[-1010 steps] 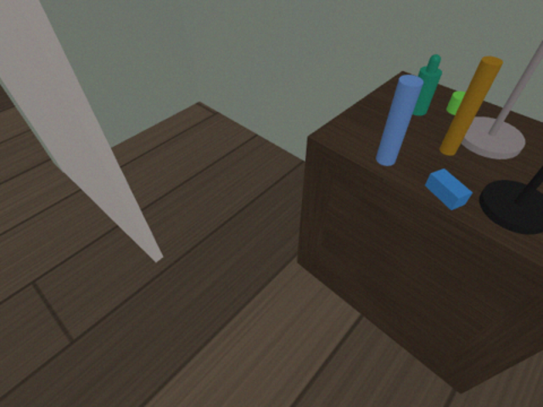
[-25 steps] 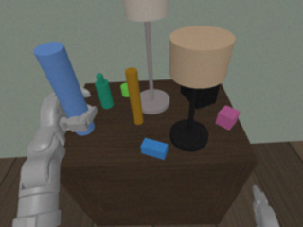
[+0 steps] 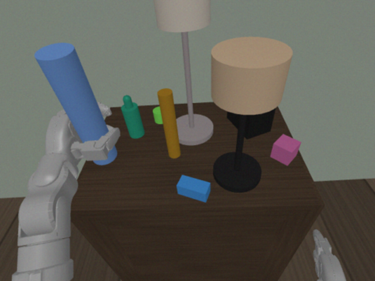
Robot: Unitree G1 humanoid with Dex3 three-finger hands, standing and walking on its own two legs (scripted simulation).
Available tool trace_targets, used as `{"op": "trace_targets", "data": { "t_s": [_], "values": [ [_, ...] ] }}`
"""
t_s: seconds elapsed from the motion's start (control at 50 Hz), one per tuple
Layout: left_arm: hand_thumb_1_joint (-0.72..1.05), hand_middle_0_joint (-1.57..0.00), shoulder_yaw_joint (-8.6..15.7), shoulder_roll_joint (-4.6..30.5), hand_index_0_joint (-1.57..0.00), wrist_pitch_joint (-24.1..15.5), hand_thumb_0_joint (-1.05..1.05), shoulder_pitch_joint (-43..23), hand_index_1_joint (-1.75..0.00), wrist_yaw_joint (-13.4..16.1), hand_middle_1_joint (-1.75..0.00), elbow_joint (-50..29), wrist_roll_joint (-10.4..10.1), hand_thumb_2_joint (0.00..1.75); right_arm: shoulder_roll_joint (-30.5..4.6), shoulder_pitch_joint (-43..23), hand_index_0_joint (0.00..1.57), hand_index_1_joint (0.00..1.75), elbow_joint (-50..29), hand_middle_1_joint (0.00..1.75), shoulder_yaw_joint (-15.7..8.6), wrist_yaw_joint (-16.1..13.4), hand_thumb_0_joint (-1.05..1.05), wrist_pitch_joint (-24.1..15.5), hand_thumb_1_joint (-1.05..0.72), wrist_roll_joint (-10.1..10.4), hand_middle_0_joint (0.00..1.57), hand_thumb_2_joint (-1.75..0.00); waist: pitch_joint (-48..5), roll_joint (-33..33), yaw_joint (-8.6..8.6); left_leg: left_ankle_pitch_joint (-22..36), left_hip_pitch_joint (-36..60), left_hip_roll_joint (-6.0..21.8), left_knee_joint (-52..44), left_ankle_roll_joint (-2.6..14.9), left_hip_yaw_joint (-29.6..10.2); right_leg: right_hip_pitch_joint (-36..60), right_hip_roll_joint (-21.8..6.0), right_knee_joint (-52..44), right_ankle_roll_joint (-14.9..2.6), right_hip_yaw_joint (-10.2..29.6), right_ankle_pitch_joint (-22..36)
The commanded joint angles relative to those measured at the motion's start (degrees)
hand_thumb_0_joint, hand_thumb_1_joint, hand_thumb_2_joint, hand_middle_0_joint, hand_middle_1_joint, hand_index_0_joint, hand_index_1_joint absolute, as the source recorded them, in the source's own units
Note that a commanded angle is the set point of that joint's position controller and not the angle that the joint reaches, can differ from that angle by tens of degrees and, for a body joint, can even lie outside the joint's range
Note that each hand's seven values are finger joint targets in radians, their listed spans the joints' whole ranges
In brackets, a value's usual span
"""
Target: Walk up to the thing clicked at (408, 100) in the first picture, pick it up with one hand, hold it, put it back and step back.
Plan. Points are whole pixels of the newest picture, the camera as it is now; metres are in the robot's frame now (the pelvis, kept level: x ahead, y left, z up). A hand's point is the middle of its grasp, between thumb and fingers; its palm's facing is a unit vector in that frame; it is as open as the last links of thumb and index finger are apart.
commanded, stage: hold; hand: left
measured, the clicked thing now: (85, 114) +0.33 +0.18 +0.26
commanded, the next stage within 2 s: none
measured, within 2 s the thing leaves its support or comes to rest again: neither
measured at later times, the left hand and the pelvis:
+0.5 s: hand (101, 134) +0.33 +0.17 +0.21, palm faces +0.07 -1.00 -0.01, open 7.0 cm; pelvis +0.01 +0.00 +0.00, yaw +0 degrees
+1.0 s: hand (99, 133) +0.33 +0.17 +0.22, palm faces +0.07 -1.00 -0.01, open 7.0 cm; pelvis +0.00 +0.00 +0.00, yaw +0 degrees
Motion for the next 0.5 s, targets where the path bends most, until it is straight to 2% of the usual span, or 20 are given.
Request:
{"op": "trace_targets", "data": {
  "t_s": [0.0,0.02,0.04,0.06,0.1,0.12,0.18,0.22,0.24,0.28,0.3,0.32,0.34,0.36,0.38,0.4,0.42,0.44,0.46,0.48],
  "values": [
    [0.34,-1.37,2.4,8.6,-1.39,-2.7,0.0,-20.8,-1.47,-0.5,-1.47,-13.7,-0.9,1.29,-6.6,-6.9,0.05,0.05,-8.4,0.05,-2.0,-0.2,0.0,-3.4,0.54,0.5,0.05,-0.05,-9.7,-3.8,0.22,10.8,3.6,-1.4,-4.9,1.13,1.0,2.6,1.3,-5.7,-0.95,-2.3,8.6],
    [0.35,-1.37,3.3,9.3,-1.39,-2.4,0.0,-20.1,-1.47,-0.4,-1.47,-12.8,-1.0,1.3,-7.6,-7.2,0.05,0.05,-9.1,0.05,-2.9,-0.2,0.0,-3.4,0.54,0.5,0.05,-0.05,-10.6,-4.8,0.27,11.6,3.8,-1.4,-4.6,1.2,1.0,3.1,1.2,-5.6,-0.8,-2.3,9.5],
    [0.37,-1.37,1.9,7.8,-1.39,-1.6,0.0,-19.3,-1.46,-0.4,-1.46,-11.4,-0.6,1.3,-7.2,-7.5,0.05,0.05,-8.8,0.05,-2.3,-0.1,0.0,-3.3,0.54,0.4,0.05,-0.05,-9.5,-4.8,0.23,12.0,3.7,-1.3,-4.9,1.05,0.9,2.4,1.4,-5.5,-0.93,-2.3,9.7],
    [0.38,-1.36,2.7,9.3,-1.39,-2.0,0.0,-22.0,-1.46,-0.2,-1.46,-15.6,-0.6,1.3,-7.3,-7.8,0.05,0.05,-8.9,0.05,-2.3,0.0,0.0,-3.2,0.55,0.4,0.05,-0.05,-9.3,-4.0,0.44,11.3,3.4,-1.2,-5.1,0.95,0.7,2.4,1.5,-5.7,-0.96,-2.5,8.9],
    [0.36,-1.36,2.0,7.2,-1.38,-1.0,0.0,-19.1,-1.46,-0.1,-1.46,-10.9,-0.6,1.3,-6.9,-7.5,0.05,0.05,-8.5,0.05,-2.1,0.0,0.0,-3.1,0.54,0.4,0.05,-0.05,-9.1,-5.0,0.24,11.6,3.7,-1.3,-5.1,1.02,0.7,2.8,1.4,-5.8,-0.98,-2.4,9.2],
    [0.36,-1.35,2.5,8.2,-1.37,-1.5,0.0,-22.2,-1.45,0.3,-1.45,-14.1,-0.6,1.29,-7.7,-7.8,0.05,0.05,-9.2,0.05,-2.7,0.1,0.0,-3.4,0.54,0.5,0.05,-0.05,-9.2,-4.6,0.2,10.7,3.5,-1.2,-5.4,0.91,0.7,2.4,1.5,-5.8,-1.09,-2.3,8.5],
    [0.38,-1.35,4.3,10.4,-1.37,-2.2,0.0,-23.7,-1.45,1.2,-1.45,-15.9,-0.1,1.29,-7.0,-6.5,0.05,0.05,-8.8,0.05,-2.5,0.1,0.0,-3.1,0.55,0.3,0.05,-0.05,-10.0,-3.3,0.49,11.8,4.1,-1.0,-5.5,0.54,0.4,3.0,1.7,-5.5,-1.15,-2.6,8.7],
    [0.38,-1.35,3.4,9.9,-1.37,-2.6,0.0,-23.4,-1.45,1.2,-1.45,-17.4,0.1,1.29,-6.7,-6.4,0.05,0.05,-8.9,0.05,-2.6,0.1,0.0,-3.1,0.54,0.3,0.05,-0.05,-10.9,-3.0,0.4,12.1,4.6,-1.2,-5.3,0.63,0.5,3.4,1.5,-5.4,-1.11,-2.6,9.3],
    [0.39,-1.33,4.1,9.7,-1.36,-2.6,0.0,-21.3,-1.44,1.1,-1.44,-15.0,-0.2,1.28,-7.1,-6.3,0.05,0.05,-8.9,0.05,-2.8,0.1,0.0,-3.2,0.54,0.4,0.05,-0.05,-9.7,-4.1,0.44,11.9,3.9,-1.0,-5.1,0.65,0.4,3.4,1.6,-5.5,-1.01,-2.6,9.1],
    [0.4,-1.35,2.1,7.6,-1.38,-1.7,0.0,-19.3,-1.46,0.4,-1.46,-12.7,-0.1,1.3,-6.6,-7.0,0.05,0.05,-8.3,0.05,-2.3,0.2,0.0,-3.1,0.54,0.3,0.05,-0.05,-9.8,-3.9,0.2,12.0,4.1,-1.2,-5.1,0.82,0.5,3.4,1.4,-5.6,-1.06,-2.4,9.5],
    [0.37,-1.36,3.9,9.7,-1.38,-2.0,0.0,-21.3,-1.46,0.3,-1.46,-14.9,-0.5,1.3,-6.9,-7.4,0.05,0.05,-7.8,0.05,-2.6,0.2,0.0,-3.1,0.54,0.4,0.05,-0.05,-10.1,-2.9,0.83,12.7,4.0,-1.1,-5.2,0.66,0.5,3.5,1.5,-5.5,-1.21,-2.5,9.9],
    [0.36,-1.36,3.7,10.2,-1.38,-2.1,0.0,-22.1,-1.46,0.2,-1.47,-16.4,-0.5,1.3,-7.0,-7.9,0.05,0.05,-8.1,0.05,-2.6,0.2,0.0,-3.1,0.55,0.5,0.05,-0.05,-10.6,-1.5,0.57,12.9,4.6,-1.3,-5.0,0.68,0.8,3.5,1.3,-5.4,-1.22,-2.4,10.4],
    [0.37,-1.36,3.2,9.3,-1.38,-1.6,0.0,-20.7,-1.46,0.0,-1.47,-13.1,-0.3,1.3,-7.2,-7.0,0.05,0.05,-8.1,0.05,-2.6,0.2,0.0,-3.1,0.54,0.3,0.05,-0.05,-10.0,-3.1,0.09,13.6,4.2,-0.9,-5.2,0.6,0.4,3.3,1.6,-5.3,-1.27,-2.6,10.7],
    [0.37,-1.36,2.2,7.8,-1.38,-1.1,0.0,-18.2,-1.46,-0.2,-1.46,-10.6,-0.3,1.3,-7.0,-7.8,0.05,0.05,-8.1,0.05,-2.3,0.4,0.0,-2.9,0.54,0.4,0.05,-0.05,-9.1,-3.9,0.55,13.8,3.5,-0.9,-5.3,0.54,0.2,3.7,1.6,-5.4,-1.32,-2.7,10.7],
    [0.39,-1.36,3.3,9.3,-1.39,-1.6,0.0,-20.7,-1.46,-0.2,-1.46,-15.0,-0.6,1.3,-6.6,-8.4,0.05,0.05,-8.1,0.05,-2.1,0.5,0.0,-3.0,0.55,0.5,0.05,-0.05,-9.2,-3.2,1.05,12.7,3.4,-1.2,-5.3,0.75,0.5,3.8,1.4,-5.8,-1.19,-2.5,10.1],
    [0.39,-1.37,3.8,9.4,-1.39,-1.6,0.0,-19.5,-1.47,-0.3,-1.47,-12.8,-0.7,1.3,-7.7,-8.3,0.05,0.05,-7.8,0.05,-3.0,0.3,0.0,-3.0,0.54,0.4,0.05,-0.05,-9.5,-4.8,0.63,12.8,3.8,-1.0,-5.2,0.85,0.3,3.7,1.5,-5.7,-1.11,-2.6,10.1],
    [0.38,-1.37,2.3,8.4,-1.39,-1.3,0.0,-19.0,-1.48,-0.7,-1.48,-10.7,-0.4,1.31,-7.0,-8.6,0.05,0.05,-7.5,0.05,-2.1,0.4,0.0,-2.9,0.54,0.4,0.05,-0.05,-8.6,-4.8,0.42,12.7,3.3,-1.0,-5.4,0.88,0.4,3.3,1.5,-5.7,-1.21,-2.5,10.0],
    [0.42,-1.38,4.1,10.6,-1.4,-2.0,0.0,-23.3,-1.47,-0.5,-1.47,-16.9,-0.9,1.31,-7.2,-8.5,0.05,0.05,-7.8,0.05,-2.3,0.4,0.0,-3.1,0.55,0.4,0.05,-0.05,-9.6,-3.2,0.55,11.7,3.9,-1.2,-5.5,0.9,0.6,3.3,1.4,-6.0,-1.1,-2.5,9.3],
    [0.38,-1.37,2.9,9.9,-1.39,-1.9,0.0,-22.5,-1.47,-0.5,-1.48,-14.7,-0.3,1.31,-7.4,-8.3,0.05,0.05,-7.7,0.05,-2.6,0.3,0.0,-3.0,0.54,0.3,0.05,-0.05,-10.0,-3.2,0.26,11.9,4.1,-1.2,-5.6,0.89,0.6,3.2,1.4,-5.9,-1.2,-2.5,9.4],
    [0.39,-1.38,3.4,9.8,-1.4,-1.6,0.0,-21.4,-1.48,-0.5,-1.49,-14.2,-0.6,1.32,-6.9,-8.2,0.05,0.05,-7.3,0.05,-2.3,0.3,0.0,-3.0,0.55,0.5,0.05,-0.05,-8.8,-4.3,0.6,10.5,3.7,-1.4,-5.6,1.06,0.7,2.9,1.4,-6.3,-1.0,-2.5,8.2]
  ]
}}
